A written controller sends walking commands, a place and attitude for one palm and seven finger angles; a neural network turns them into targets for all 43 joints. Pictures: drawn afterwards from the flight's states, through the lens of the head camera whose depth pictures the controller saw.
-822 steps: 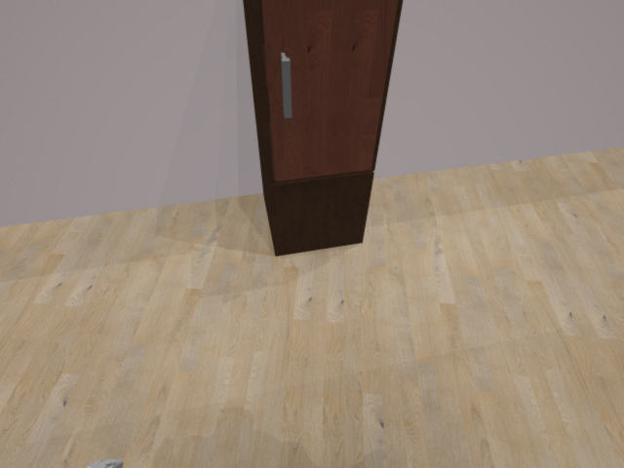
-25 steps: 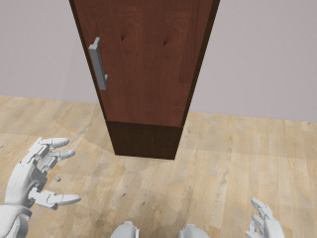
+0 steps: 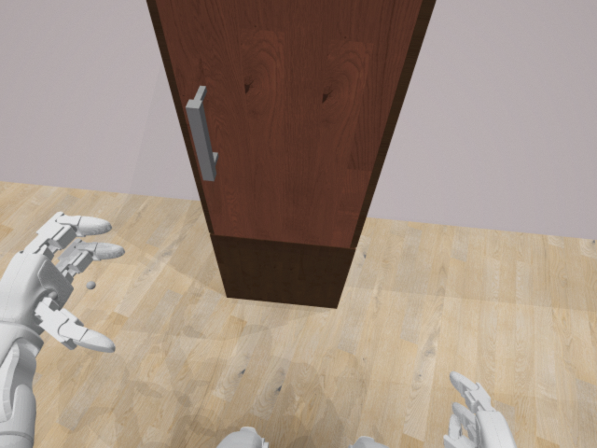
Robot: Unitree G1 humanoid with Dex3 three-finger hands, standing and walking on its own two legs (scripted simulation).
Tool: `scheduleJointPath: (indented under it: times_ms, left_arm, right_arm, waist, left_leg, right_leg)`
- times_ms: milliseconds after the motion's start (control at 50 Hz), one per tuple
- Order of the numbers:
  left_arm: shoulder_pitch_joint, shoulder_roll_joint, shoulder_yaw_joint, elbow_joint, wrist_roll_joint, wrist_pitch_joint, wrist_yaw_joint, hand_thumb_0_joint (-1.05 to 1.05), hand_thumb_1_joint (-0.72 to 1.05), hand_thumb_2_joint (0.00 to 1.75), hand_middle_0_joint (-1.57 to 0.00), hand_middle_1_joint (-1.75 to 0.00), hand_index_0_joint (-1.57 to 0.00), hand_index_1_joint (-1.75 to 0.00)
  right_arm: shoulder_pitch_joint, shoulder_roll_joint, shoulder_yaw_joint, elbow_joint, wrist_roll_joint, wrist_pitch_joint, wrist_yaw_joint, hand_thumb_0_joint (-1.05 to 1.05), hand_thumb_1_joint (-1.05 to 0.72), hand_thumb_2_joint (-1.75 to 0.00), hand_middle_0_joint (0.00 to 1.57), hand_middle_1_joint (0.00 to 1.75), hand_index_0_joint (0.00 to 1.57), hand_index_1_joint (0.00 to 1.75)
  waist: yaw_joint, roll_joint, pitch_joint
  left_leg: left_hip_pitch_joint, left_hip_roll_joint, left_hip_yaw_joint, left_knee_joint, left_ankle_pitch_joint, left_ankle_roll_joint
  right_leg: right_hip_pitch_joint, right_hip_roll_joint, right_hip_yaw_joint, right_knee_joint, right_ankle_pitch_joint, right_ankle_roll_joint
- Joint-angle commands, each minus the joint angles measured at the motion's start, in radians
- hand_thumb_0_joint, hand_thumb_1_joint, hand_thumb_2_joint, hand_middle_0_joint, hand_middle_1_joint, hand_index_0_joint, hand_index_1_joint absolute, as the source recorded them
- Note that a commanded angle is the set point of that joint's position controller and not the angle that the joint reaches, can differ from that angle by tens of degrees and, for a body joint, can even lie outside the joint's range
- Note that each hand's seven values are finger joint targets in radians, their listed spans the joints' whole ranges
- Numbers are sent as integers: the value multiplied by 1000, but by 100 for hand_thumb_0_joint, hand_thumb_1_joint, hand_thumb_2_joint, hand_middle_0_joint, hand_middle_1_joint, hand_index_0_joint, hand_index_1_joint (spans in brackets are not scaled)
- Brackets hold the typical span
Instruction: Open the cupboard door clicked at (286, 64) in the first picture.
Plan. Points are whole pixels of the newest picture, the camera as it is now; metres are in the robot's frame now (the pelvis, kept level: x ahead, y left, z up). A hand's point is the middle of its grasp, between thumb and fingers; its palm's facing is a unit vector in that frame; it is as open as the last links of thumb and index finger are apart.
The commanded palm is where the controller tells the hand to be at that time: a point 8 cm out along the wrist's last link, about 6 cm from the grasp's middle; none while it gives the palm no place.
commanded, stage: raise the hand with hooked fingers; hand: left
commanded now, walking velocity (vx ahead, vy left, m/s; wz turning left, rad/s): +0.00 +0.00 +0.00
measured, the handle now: (205, 136) +0.58 +0.20 +0.05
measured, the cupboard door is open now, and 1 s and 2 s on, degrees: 0 0 0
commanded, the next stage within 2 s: move the hooked fingers beside the handle in 0.50 s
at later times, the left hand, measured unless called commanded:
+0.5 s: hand (103, 281) +0.29 +0.26 +0.07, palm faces -0.01 -1.00 -0.03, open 14.0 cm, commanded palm +0.26 +0.31 +0.07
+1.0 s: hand (122, 239) +0.35 +0.26 +0.07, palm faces -0.02 -1.00 -0.01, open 14.0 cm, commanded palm +0.33 +0.31 +0.07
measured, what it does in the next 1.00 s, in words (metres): stands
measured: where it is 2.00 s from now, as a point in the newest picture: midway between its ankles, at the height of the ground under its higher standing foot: outside the picture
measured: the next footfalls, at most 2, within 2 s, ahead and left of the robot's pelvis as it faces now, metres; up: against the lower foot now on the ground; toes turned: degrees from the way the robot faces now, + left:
none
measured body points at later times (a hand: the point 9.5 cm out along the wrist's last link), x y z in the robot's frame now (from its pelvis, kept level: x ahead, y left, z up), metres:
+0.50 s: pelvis +0.00 -0.01 +0.00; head +0.05 +0.00 +0.45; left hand +0.28 +0.31 +0.07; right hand +0.15 -0.26 -0.07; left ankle +0.01 +0.10 -0.69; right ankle +0.02 -0.13 -0.69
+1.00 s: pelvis +0.00 -0.02 +0.00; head +0.07 +0.00 +0.44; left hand +0.35 +0.32 +0.07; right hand +0.12 -0.28 -0.09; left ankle +0.01 +0.10 -0.69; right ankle +0.02 -0.13 -0.69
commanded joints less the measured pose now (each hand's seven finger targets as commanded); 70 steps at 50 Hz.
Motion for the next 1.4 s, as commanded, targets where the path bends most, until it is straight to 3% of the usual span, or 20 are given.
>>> scheduleJointPath:
  times_ms: [0,80,140,220,360,440,580,640,680,780,820,860,940,1020,1060,1120,1140,1260,1280,1380]
  left_arm:
    - [-199,246,102,-136,-37,-58,-28,0,-50,30,-30,-120,-30,-120]
    - [-163,241,99,-151,-39,-60,-37,0,-50,30,-30,-120,-30,-120]
    - [-166,257,117,-142,-42,-65,-25,0,-50,30,-30,-120,-30,-120]
    - [-188,260,120,-161,-34,-85,-7,0,-50,30,-30,-120,-30,-120]
    - [-200,268,122,-175,-34,-105,-6,0,-50,30,-30,-120,-30,-120]
    - [-211,242,103,-119,-46,-93,-19,0,-50,30,-30,-120,-30,-120]
    - [-216,257,106,-142,-34,-101,-20,0,-50,30,-30,-120,-30,-120]
    - [-361,297,122,-60,-26,-102,-10,0,-50,30,-30,-120,-30,-120]
    - [-438,276,86,-30,-11,-110,-17,0,-50,30,-30,-120,-30,-120]
    - [-505,309,82,29,9,-114,-38,0,-50,30,-30,-120,-30,-120]
    - [-483,341,121,90,6,-104,-39,0,-50,30,-30,-120,-30,-120]
    - [-478,347,129,127,7,-95,-44,0,-50,30,-30,-120,-30,-120]
    - [-571,381,134,199,23,-95,-37,0,-50,30,-30,-120,-30,-120]
    - [-632,399,138,221,38,-126,-39,0,-50,30,-30,-120,-30,-120]
    - [-661,443,170,226,41,-140,-45,0,-50,30,-30,-120,-30,-120]
    - [-685,407,136,247,43,-137,-50,0,-50,30,-30,-120,-30,-120]
    - [-716,410,132,263,41,-136,-53,0,-50,30,-30,-120,-30,-120]
    - [-767,456,152,284,69,-138,-38,0,-50,30,-30,-120,-30,-120]
    - [-783,428,132,290,67,-140,-35,0,-50,30,-30,-120,-30,-120]
    - [-870,476,147,421,98,-143,-24,0,-50,30,-30,-120,-30,-120]
  right_arm:
    - [-4,-164,-84,-132,4,-45,-13,0,-90,-90,20,30,20,30]
    - [2,-165,-92,-142,5,-43,-2,0,-90,-90,20,30,20,30]
    - [3,-168,-92,-148,1,-36,2,0,-90,-90,20,30,20,30]
    - [1,-164,-93,-150,4,-29,0,0,-90,-90,20,30,20,30]
    - [2,-160,-90,-141,2,-30,-7,0,-90,-90,20,30,20,30]
    - [-9,-160,-84,-139,5,-26,-13,0,-90,-90,20,30,20,30]
    - [-14,-156,-84,-143,7,-30,-15,0,-90,-90,20,30,20,30]
    - [-3,-165,-78,-111,5,-24,-27,0,-90,-90,20,30,20,30]
    - [-7,-162,-76,-106,8,-25,-31,0,-90,-90,20,30,20,30]
    - [14,-165,-78,-94,6,-21,-33,0,-90,-90,20,30,20,30]
    - [26,-170,-82,-90,6,-13,-30,0,-90,-90,20,30,20,30]
    - [33,-170,-80,-95,4,-4,-25,0,-90,-90,20,30,20,30]
    - [52,-179,-82,-93,4,16,-19,0,-90,-90,20,30,20,30]
    - [79,-182,-90,-86,2,34,-13,0,-90,-90,20,30,20,30]
    - [95,-186,-92,-79,-1,43,-11,0,-90,-90,20,30,20,30]
    - [103,-185,-95,-73,0,58,-8,0,-90,-90,20,30,20,30]
    - [111,-187,-95,-67,-1,62,-10,0,-90,-90,20,30,20,30]
    - [135,-191,-97,-62,-5,93,-3,0,-90,-90,20,30,20,30]
    - [135,-189,-97,-61,-6,98,-1,0,-90,-90,20,30,20,30]
    - [157,-199,-93,-47,-9,124,-2,0,-90,-90,20,30,20,30]
  waist:
    - [-9,68,-253]
    - [1,93,-273]
    - [-1,66,-245]
    - [-6,88,-243]
    - [-10,92,-272]
    - [-19,58,-210]
    - [-14,76,-252]
    - [-42,34,-187]
    - [-51,72,-204]
    - [-41,101,-299]
    - [-34,53,-291]
    - [-24,64,-304]
    - [-37,53,-270]
    - [-46,68,-335]
    - [-44,80,-372]
    - [-56,96,-370]
    - [-64,76,-359]
    - [-61,121,-385]
    - [-71,127,-381]
    - [-85,80,-356]
  left_leg:
    - [174,-21,-45,-183,351,-22]
    - [194,-21,-41,-180,414,-22]
    - [161,-25,-36,-182,367,-20]
    - [162,-24,-33,-196,307,-19]
    - [172,-25,-30,-188,331,-14]
    - [127,-28,-25,-187,260,-11]
    - [136,-29,-21,-181,271,-9]
    - [85,-26,-26,-170,202,-9]
    - [95,-28,-24,-171,180,-9]
    - [124,-27,-25,-155,252,-8]
    - [104,-24,-23,-151,273,-8]
    - [88,-26,-15,-144,297,-8]
    - [47,-24,-15,-140,263,-7]
    - [67,-22,-10,-126,292,-5]
    - [78,-19,-14,-117,335,-5]
    - [101,-15,-18,-120,349,-5]
    - [93,-14,-21,-113,357,-2]
    - [127,-6,-31,-118,399,-8]
    - [137,-7,-31,-117,396,-8]
    - [80,-6,-35,-108,339,-5]
  right_leg:
    - [128,60,14,-96,221,-44]
    - [140,60,17,-95,267,-44]
    - [141,62,20,-98,243,-46]
    - [127,59,23,-106,188,-43]
    - [155,59,35,-106,228,-41]
    - [140,59,43,-123,178,-40]
    - [159,53,51,-118,193,-36]
    - [115,56,61,-126,121,-34]
    - [102,50,68,-125,99,-33]
    - [131,49,69,-100,180,-37]
    - [140,49,66,-97,208,-35]
    - [157,50,71,-88,242,-36]
    - [124,53,73,-86,204,-37]
    - [122,54,75,-72,238,-33]
    - [135,57,74,-58,276,-36]
    - [97,59,64,-58,276,-34]
    - [93,62,63,-55,285,-36]
    - [59,64,52,-48,286,-38]
    - [45,65,51,-52,280,-36]
    - [22,66,50,-44,239,-37]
